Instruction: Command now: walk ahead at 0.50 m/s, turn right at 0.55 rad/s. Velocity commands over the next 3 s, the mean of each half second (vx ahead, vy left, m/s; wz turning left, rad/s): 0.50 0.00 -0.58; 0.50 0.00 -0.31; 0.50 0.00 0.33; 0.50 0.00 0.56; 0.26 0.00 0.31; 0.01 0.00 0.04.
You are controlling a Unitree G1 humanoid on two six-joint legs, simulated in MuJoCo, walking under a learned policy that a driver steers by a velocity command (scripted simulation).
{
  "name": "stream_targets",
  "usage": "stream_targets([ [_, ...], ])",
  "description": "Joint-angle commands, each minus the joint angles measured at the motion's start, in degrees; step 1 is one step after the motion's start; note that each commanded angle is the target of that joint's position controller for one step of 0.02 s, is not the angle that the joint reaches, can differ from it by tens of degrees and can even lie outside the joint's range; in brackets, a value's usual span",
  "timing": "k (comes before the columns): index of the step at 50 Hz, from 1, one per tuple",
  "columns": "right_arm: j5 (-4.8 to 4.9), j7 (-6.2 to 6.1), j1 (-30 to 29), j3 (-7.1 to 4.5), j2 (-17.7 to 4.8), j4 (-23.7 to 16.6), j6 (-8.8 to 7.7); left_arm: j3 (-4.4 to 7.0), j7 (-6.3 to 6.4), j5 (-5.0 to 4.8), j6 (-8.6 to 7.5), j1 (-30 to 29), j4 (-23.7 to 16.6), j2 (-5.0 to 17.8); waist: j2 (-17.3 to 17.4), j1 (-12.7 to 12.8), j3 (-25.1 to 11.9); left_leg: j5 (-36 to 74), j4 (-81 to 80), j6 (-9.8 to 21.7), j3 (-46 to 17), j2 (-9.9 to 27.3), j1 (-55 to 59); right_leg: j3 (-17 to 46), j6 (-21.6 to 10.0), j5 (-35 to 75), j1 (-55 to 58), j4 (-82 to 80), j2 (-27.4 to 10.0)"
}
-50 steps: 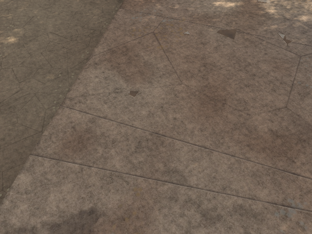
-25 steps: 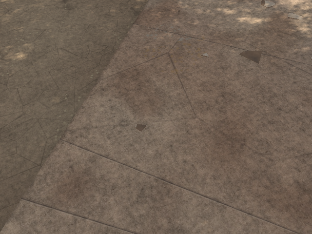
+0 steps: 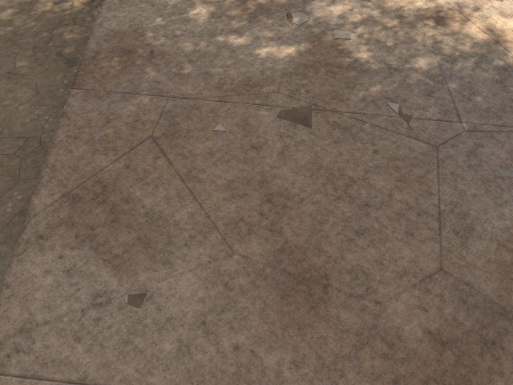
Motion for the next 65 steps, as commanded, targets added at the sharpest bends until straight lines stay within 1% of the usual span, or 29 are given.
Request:
stream_targets([
  [1, -0.09, -0.67, -2.6, -1.64, -7.7, -2.9, -1.04, 0.24, -0.37, 0.33, 0.33, 1.3, -4.0, 0.8, 6.6, 1.7, 0.3, 10.0, -12.0, 8.8, -9.1, 16.4, 3.0, 3.5, 0.6, 7.5, -5.7, -4.3, -3.1],
  [6, 0.42, -1.41, 0.0, -2.11, -10.0, -2.6, -0.08, -0.78, -2.37, 0.55, -0.2, -8.1, -7.5, -0.2, 5.4, -1.4, 2.7, 12.5, -12.4, 7.3, -0.6, 15.5, 6.0, -1.5, 0.4, 17.4, -4.0, -19.4, -1.8],
  [11, 1.71, -1.41, 3.7, -2.85, -12.3, -1.9, 1.87, -0.99, -4.1, 0.41, 0.09, -14.2, -11.7, 0.7, 5.9, -2.4, 4.5, 20.8, -7.5, 5.7, 3.0, 18.1, 15.0, -5.5, -2.0, 10.3, -3.9, -26.4, 0.4],
  [13, 2.17, -1.58, 2.8, -3.34, -14.0, -2.4, 2.63, 0.01, -4.3, 0.49, 0.38, -11.2, -12.1, 2.7, 8.1, 0.4, 1.2, 40.0, 0.5, 4.5, 5.0, 18.1, 16.5, -8.9, -4.2, 4.5, 3.4, -27.0, 4.1],
  [15, 2.42, -1.8, 1.6, -3.17, -14.0, -3.0, 3.39, 3.04, -3.64, 0.2, 0.6, 4.1, -8.4, 7.9, 7.0, 9.0, -7.1, 46.6, 21.7, 1.9, 7.6, 15.0, 10.3, -10.3, -8.0, 7.1, 25.4, -32.1, 9.4],
  [16, 0.5, -1.69, 2.8, -1.93, -10.6, -4.4, 2.9, 4.97, -2.22, 0.14, 1.21, 12.2, -6.6, 13.5, -1.8, 11.1, -12.5, 22.4, 40.8, -1.0, 7.7, 12.1, -5.9, 4.8, -11.8, 7.7, 43.2, -33.1, 0.1],
  [17, -0.54, -0.78, 6.5, 0.35, -3.4, -7.7, 0.84, 4.85, -2.39, 0.14, 0.33, 9.0, -7.8, 17.9, -12.6, 3.8, -18.1, -24.8, 57.4, -3.5, -1.9, -0.1, -28.8, 38.4, -22.1, -3.5, 57.5, -41.6, -12.3],
  [18, 2.09, -0.03, -0.9, -0.57, -8.7, -8.6, -1.35, 3.24, -2.9, 0.65, -0.52, 10.9, -8.7, 12.5, -4.6, 8.5, -19.7, -23.6, 61.5, -2.1, -11.6, 1.2, -34.9, 42.3, -21.0, -5.1, 57.9, -47.5, -13.6],
  [19, 3.54, 0.25, -4.5, -0.95, -9.9, -10.0, -2.33, 2.39, -3.06, 0.95, -1.29, 8.8, -8.2, 9.9, -2.9, 7.9, -12.0, -17.8, 59.5, -0.7, -11.0, 3.4, -38.6, 33.8, -18.5, 0.3, 52.5, -47.6, -12.1],
  [20, 2.56, -0.15, -4.2, -0.81, -9.3, -9.3, -2.67, 1.83, -2.98, 0.69, -1.61, 5.0, -8.8, 8.2, 1.8, 5.3, -8.2, -12.9, 54.7, -0.3, -11.2, 6.0, -35.5, 26.8, -16.5, 5.8, 44.0, -47.4, -9.4],
  [21, 1.28, -0.51, -3.5, -1.29, -9.7, -8.6, -2.38, 1.27, -2.81, 0.98, -1.62, 1.0, -9.7, 6.6, 2.4, 2.9, -5.5, -10.1, 49.8, -0.7, -11.3, 7.6, -31.1, 21.5, -15.0, 11.1, 36.2, -48.1, -7.2],
  [22, 1.1, -0.4, -2.1, -1.62, -10.0, -8.4, -1.53, 0.75, -2.54, 1.64, -1.67, -1.1, -10.7, 5.5, 1.2, 1.1, -4.9, -8.3, 47.6, -1.1, -11.8, 8.6, -27.2, 19.2, -14.6, 14.0, 31.4, -49.4, -5.8],
  [27, -0.3, -0.7, -7.6, -1.07, -7.0, -11.3, 0.56, 1.3, -0.75, 1.04, -2.09, 1.8, -10.0, 8.1, 1.2, 1.3, -1.8, 2.7, 32.4, -5.2, -10.1, 6.5, -26.5, 13.0, -14.3, 20.0, 24.0, -52.1, -2.6],
  [32, 0.57, 0.67, -15.6, 0.26, -4.9, -13.6, -0.23, 1.0, -0.23, 0.81, -1.92, 6.0, -7.8, 7.2, -1.8, 5.4, -0.1, 18.9, 14.3, -4.6, -8.8, 3.2, -20.3, 9.8, -10.6, 12.4, 22.7, -51.7, -0.6],
  [37, 0.92, 1.83, -17.7, -0.2, -7.7, -15.5, -1.25, 0.95, -0.02, 0.82, -1.35, 9.3, -5.3, 7.3, -3.0, 5.8, 1.4, 11.7, 9.0, -1.2, -9.4, 2.8, -22.4, 14.6, -9.9, 15.5, 33.1, -46.2, -5.5],
  [39, 0.9, 1.84, -13.7, -0.75, -8.9, -14.8, -1.62, 1.07, 0.12, 0.92, -0.75, 8.4, -5.2, 7.7, -4.5, 3.5, 0.2, 6.9, 7.5, 0.8, -7.6, 1.4, -17.5, 15.0, -8.7, 25.2, 35.5, -42.1, -5.7],
  [40, 0.59, 1.6, -7.8, -1.65, -10.5, -13.1, -1.8, 0.68, 0.09, 1.02, -0.56, 7.5, -5.6, 7.0, -3.8, 0.4, -3.5, 8.0, 6.1, 2.6, -6.4, 0.4, -9.0, 12.9, -7.4, 33.7, 35.1, -35.4, -3.0],
  [41, -0.18, 1.37, 1.1, -2.38, -12.9, -11.8, -1.93, -0.23, 0.0, 1.56, -0.56, 6.7, -6.7, 5.2, -1.4, -3.5, -11.4, 10.8, 9.1, 6.1, -12.1, 6.4, 6.0, 10.3, -5.5, 30.4, 28.6, -22.6, 0.2],
  [42, -0.76, 1.21, 9.5, -3.81, -17.5, -10.1, -1.44, -1.35, -0.08, 0.8, -1.23, 14.3, -6.9, 1.5, 12.4, -2.8, -21.0, 2.5, 7.7, 15.1, -34.7, 18.9, 28.8, 4.9, -0.6, 10.2, 8.1, -0.7, 8.5],
  [43, 0.93, 1.87, 11.7, -3.03, -14.1, -8.4, -1.03, -1.68, -0.17, 0.28, -1.95, 14.8, -6.5, 2.5, 19.3, -3.4, -21.6, -10.0, -1.3, 17.3, -50.8, 23.0, 32.5, 7.3, 0.2, -18.0, -3.1, 8.2, 10.9],
  [44, 1.88, 1.76, 8.4, -1.9, -10.5, -8.9, -0.73, -0.64, -0.38, -0.51, -2.2, 9.1, -7.3, 6.8, 12.8, -4.0, -12.2, -17.6, -2.5, 14.5, -45.5, 21.6, 25.9, 8.5, -0.2, -15.2, -8.8, 12.4, 7.4],
  [46, 0.74, 1.44, 1.4, -0.74, -7.9, -10.2, 0.19, -0.71, -0.51, 0.74, -2.47, 1.3, -9.3, 6.6, 5.9, -1.7, -2.2, -10.6, -5.5, 11.8, -32.7, 17.0, 10.0, 4.0, -0.4, -6.7, -7.4, 6.8, 2.4],
  [47, 0.14, 1.38, -0.1, -0.24, -6.8, -10.5, 0.06, -0.46, -0.54, 1.25, -2.32, 1.4, -9.2, 6.0, 6.6, 0.0, -1.0, -5.9, -6.8, 11.1, -29.1, 15.2, 5.6, 3.8, -0.4, -4.0, -4.5, 3.3, 0.4],
  [51, 0.89, 1.09, 1.1, -0.51, -8.7, -9.3, -0.41, -1.14, -0.35, 1.82, -1.85, 1.3, -9.6, 2.8, 7.8, 1.6, -0.8, 7.2, -10.4, 12.5, -22.1, 12.8, 0.7, 1.3, 1.4, 0.5, -1.9, -5.5, -1.2],
  [57, 2.14, -0.23, 6.7, -1.24, -11.0, -7.6, 1.04, -2.17, -1.12, 1.63, -3.2, -10.4, -12.4, 0.6, 6.6, -1.9, 0.4, 12.5, -9.5, 10.0, -15.8, 9.1, 0.4, -0.7, 3.9, 17.9, 3.0, -28.3, 2.3],
  [60, 2.44, -0.52, 10.3, -1.24, -10.9, -6.6, 2.02, -2.08, -2.05, 0.97, -3.96, -15.3, -13.7, 1.3, 7.3, -3.4, 1.0, 10.4, -6.9, 9.7, -18.4, 10.6, 3.0, -0.4, 3.9, 18.5, 4.8, -33.4, 3.9],
  [62, 2.48, -0.89, 10.7, -1.47, -11.4, -6.6, 2.67, -1.55, -2.46, 0.79, -4.56, -15.8, -14.2, 2.9, 8.3, -2.4, 0.8, 9.1, -4.1, 8.8, -21.5, 12.0, 5.4, 0.4, 3.0, 15.4, 7.0, -36.5, 4.4],
  [64, 2.4, -1.17, 9.5, -1.73, -11.9, -6.9, 3.15, -0.65, -2.34, 0.77, -5.02, -11.1, -13.1, 4.8, 9.4, 1.1, -1.0, 12.4, 0.9, 7.2, -22.3, 11.8, 5.2, -0.4, 1.2, 12.8, 15.1, -39.5, 4.9],
  [65, 2.1, -1.12, 9.1, -1.26, -10.5, -7.4, 3.11, 0.46, -1.87, 1.28, -5.19, -4.6, -11.4, 7.1, 8.6, 4.2, -5.3, 15.9, 8.3, 5.6, -20.5, 8.7, 2.5, -0.2, -0.7, 12.7, 25.7, -39.8, 4.0],
])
